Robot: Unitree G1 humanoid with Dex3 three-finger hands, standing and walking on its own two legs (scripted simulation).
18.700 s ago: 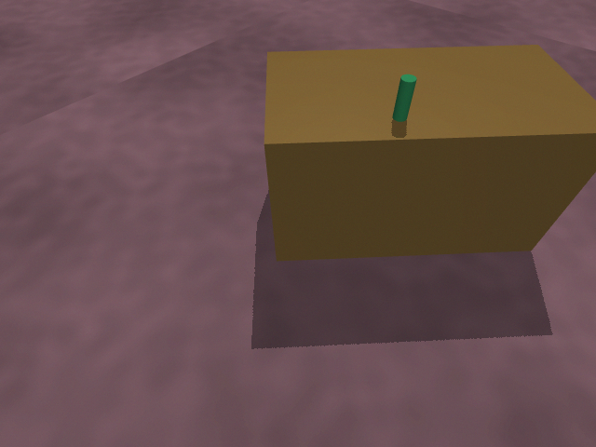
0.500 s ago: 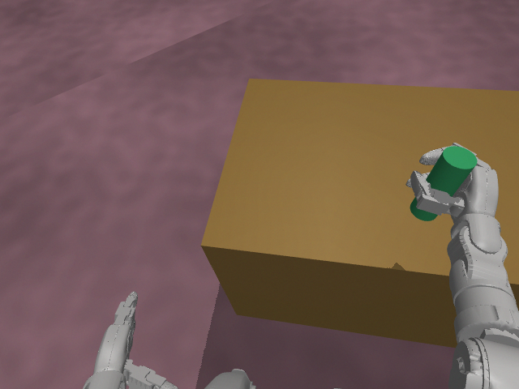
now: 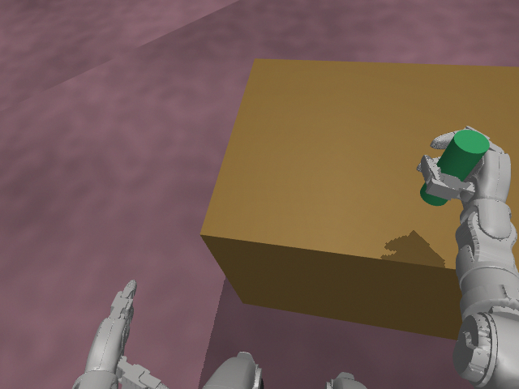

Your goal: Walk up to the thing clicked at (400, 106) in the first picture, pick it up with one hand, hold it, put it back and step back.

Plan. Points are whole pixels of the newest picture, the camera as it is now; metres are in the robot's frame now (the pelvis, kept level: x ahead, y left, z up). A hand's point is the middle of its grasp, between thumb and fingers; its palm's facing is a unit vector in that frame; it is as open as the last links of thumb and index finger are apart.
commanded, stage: lower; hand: right
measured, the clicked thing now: (450, 171) +0.46 -0.21 +0.04
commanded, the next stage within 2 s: loosen in 1.12 s
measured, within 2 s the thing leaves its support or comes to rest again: rests again in 0.94 s
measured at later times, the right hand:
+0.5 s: hand (427, 186) +0.46 -0.19 -0.01, palm faces +0.17 +0.98 +0.03, open 5.7 cm
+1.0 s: hand (420, 194) +0.47 -0.19 -0.05, palm faces +0.17 +0.98 +0.02, open 5.7 cm
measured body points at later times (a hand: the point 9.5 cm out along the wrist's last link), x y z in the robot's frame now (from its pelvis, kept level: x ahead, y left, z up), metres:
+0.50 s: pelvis -0.02 +0.01 -0.04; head +0.10 -0.03 +0.39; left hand +0.13 +0.27 -0.04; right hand +0.45 -0.25 -0.01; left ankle +0.02 +0.14 -0.69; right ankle +0.00 -0.10 -0.69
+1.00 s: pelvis -0.02 +0.01 -0.06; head +0.12 -0.03 +0.37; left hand +0.13 +0.27 -0.04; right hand +0.46 -0.25 -0.04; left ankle +0.02 +0.14 -0.69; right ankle +0.00 -0.10 -0.69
